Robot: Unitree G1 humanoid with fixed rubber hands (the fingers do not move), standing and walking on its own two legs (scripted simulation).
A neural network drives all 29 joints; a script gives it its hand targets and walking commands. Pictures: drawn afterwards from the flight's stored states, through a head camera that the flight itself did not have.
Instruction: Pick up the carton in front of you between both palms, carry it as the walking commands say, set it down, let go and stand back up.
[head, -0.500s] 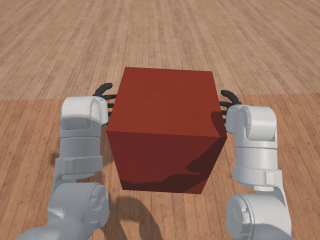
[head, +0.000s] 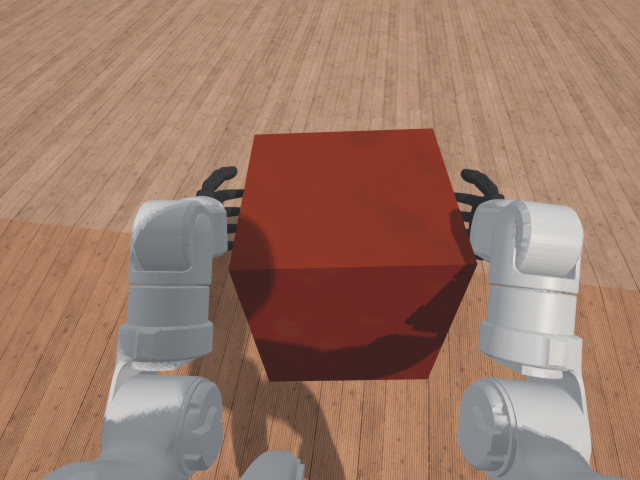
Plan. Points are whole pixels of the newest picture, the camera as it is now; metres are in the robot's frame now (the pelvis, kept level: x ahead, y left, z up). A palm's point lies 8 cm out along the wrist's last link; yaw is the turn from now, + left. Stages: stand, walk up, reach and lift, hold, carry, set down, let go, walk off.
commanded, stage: carry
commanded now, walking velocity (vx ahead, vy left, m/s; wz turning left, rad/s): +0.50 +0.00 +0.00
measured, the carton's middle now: (345, 263) +0.38 +0.04 +0.08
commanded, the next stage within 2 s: none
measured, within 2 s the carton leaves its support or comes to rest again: neither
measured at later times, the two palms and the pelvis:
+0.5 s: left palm (308, 26) +0.72 +0.15 +0.22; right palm (506, 51) +0.69 -0.15 +0.22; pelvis +0.33 +0.03 +0.05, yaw -1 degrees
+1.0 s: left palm out of the picture +1.05 +0.19 +0.27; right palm out of the picture +1.05 -0.11 +0.27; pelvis +0.67 +0.04 +0.09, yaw +0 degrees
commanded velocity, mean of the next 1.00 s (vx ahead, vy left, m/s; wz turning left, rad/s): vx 0.50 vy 0.00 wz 0.00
